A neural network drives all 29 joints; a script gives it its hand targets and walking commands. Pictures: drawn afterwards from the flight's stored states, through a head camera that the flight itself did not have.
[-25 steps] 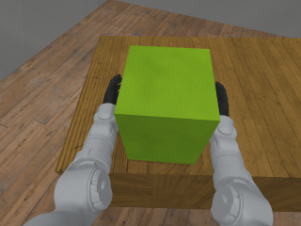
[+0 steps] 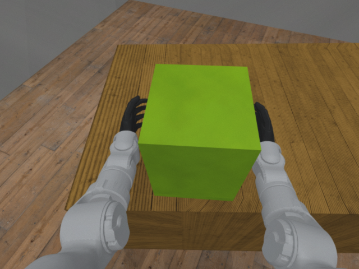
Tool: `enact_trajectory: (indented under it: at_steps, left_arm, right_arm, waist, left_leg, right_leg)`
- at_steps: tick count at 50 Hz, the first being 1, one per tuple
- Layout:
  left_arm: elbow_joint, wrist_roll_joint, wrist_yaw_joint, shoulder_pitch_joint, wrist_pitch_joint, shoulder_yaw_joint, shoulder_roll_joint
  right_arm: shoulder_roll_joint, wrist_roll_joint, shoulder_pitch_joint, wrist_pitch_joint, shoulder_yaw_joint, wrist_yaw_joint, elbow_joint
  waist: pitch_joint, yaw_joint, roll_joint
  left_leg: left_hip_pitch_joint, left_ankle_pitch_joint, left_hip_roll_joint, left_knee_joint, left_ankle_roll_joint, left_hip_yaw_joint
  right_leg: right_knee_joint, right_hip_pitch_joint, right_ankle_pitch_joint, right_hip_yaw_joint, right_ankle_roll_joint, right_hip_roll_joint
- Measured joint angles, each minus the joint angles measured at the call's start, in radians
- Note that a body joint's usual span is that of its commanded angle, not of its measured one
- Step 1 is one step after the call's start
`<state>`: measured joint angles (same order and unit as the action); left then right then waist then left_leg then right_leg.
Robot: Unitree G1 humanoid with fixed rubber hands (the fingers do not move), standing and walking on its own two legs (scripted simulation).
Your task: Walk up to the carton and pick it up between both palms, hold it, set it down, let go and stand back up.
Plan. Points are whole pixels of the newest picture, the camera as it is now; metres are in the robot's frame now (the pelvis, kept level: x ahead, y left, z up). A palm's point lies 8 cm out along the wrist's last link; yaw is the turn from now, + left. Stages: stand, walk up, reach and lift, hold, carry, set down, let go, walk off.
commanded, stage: set down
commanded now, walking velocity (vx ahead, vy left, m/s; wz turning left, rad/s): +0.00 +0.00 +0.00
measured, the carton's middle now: (196, 137) +0.42 -0.04 +0.03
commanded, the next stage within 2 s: none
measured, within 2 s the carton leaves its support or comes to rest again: neither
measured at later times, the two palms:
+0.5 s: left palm (111, 133) +0.41 +0.15 +0.08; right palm (270, 140) +0.38 -0.20 +0.06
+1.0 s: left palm (103, 165) +0.34 +0.16 +0.06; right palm (281, 179) +0.30 -0.20 +0.04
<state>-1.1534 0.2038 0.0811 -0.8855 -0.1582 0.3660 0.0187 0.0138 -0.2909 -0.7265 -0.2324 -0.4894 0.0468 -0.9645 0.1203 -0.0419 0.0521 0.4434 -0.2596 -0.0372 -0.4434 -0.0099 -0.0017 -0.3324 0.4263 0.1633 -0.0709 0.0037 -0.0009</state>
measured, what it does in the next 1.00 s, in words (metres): shifts its weight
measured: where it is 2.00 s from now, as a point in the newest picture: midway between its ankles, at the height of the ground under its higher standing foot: outside the picture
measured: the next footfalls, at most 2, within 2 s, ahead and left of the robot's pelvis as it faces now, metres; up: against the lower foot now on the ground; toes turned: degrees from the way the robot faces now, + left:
none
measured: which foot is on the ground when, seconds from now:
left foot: down 0.00-1.00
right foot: down 0.00-1.00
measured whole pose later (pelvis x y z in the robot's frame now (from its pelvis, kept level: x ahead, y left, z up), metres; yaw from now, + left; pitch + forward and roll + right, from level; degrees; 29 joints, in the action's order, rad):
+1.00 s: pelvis -0.06 -0.01 +0.00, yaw +0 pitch +9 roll -1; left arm -1.14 -0.08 0.03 -0.76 -0.09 0.12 0.18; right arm 0.12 0.10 -0.58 -0.14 -0.11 0.15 -1.01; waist 0.13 -0.04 0.00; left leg 0.43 -0.17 -0.04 -0.44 -0.02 0.00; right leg -0.33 0.42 0.08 -0.07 0.00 0.00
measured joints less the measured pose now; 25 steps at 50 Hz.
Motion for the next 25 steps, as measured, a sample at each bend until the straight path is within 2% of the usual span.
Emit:
enact_trajectory:
  at_steps: [4, 10, 14, 20, 25]
  left_arm:
    - [-0.001, -0.088, 0.019, 0.0, -0.003, -0.076, 0.053]
    - [-0.001, -0.161, 0.015, 0.0, 0.023, -0.147, 0.12]
    - [-0.002, -0.191, 0.009, 0.0, 0.045, -0.181, 0.143]
    - [-0.001, -0.197, -0.013, 0.0, 0.064, -0.192, 0.145]
    - [-0.002, -0.204, -0.02, 0.0, 0.067, -0.205, 0.144]
  right_arm:
    - [0.053, 0.09, -0.012, 0.023, 0.116, 0.041, -0.017]
    - [0.082, 0.215, -0.041, 0.057, 0.198, 0.068, -0.05]
    - [0.083, 0.246, -0.051, 0.067, 0.212, 0.071, -0.069]
    - [0.086, 0.26, -0.038, 0.039, 0.233, 0.083, -0.073]
    - [0.096, 0.285, -0.028, 0.06, 0.26, 0.085, -0.073]
  waist:
    - [0.021, 0.0, -0.002]
    - [0.031, 0.0, -0.016]
    - [0.039, 0.0, -0.026]
    - [0.037, 0.0, -0.023]
    - [0.032, 0.0, -0.016]
  left_leg:
    - [0.016, 0.003, 0.0, 0.0, 0.001, 0.0]
    - [0.023, 0.01, 0.0, 0.0, 0.0, 0.0]
    - [0.033, 0.018, 0.0, 0.0, -0.004, 0.0]
    - [0.034, 0.029, 0.0, 0.0, -0.005, 0.0]
    - [0.034, 0.041, 0.0, 0.0, -0.005, 0.0]
  right_leg:
    - [0.0, 0.017, -0.006, 0.0, 0.001, 0.0]
    - [0.0, 0.023, -0.011, 0.0, 0.001, 0.0]
    - [0.0, 0.032, -0.016, 0.0, 0.001, 0.0]
    - [0.0, 0.034, -0.027, 0.0, 0.001, 0.0]
    - [0.0, 0.034, -0.039, 0.0, 0.001, -0.001]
